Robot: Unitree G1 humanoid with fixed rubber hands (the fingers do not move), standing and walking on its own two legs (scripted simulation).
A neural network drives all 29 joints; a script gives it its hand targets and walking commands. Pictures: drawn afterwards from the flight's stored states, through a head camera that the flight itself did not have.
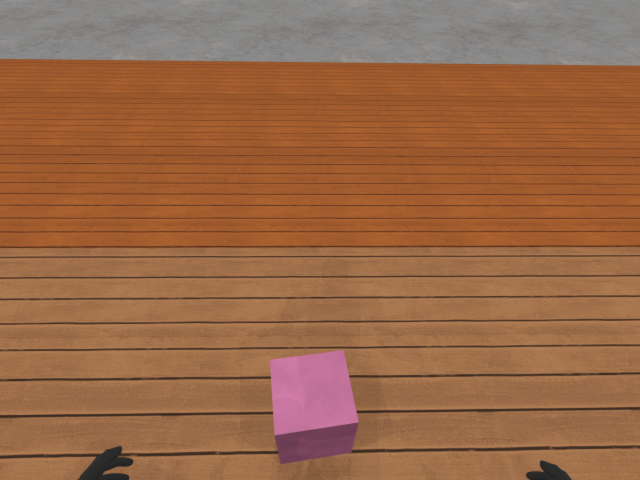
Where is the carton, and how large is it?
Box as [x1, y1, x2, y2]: [270, 350, 358, 463]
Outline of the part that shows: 343,350 270,360 274,433 280,463 351,451 358,421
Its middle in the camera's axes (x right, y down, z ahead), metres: -0.03 +0.48 +1.11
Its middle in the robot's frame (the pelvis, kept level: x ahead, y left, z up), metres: +0.48 +0.04 -0.65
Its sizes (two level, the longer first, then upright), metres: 0.210 0.200 0.250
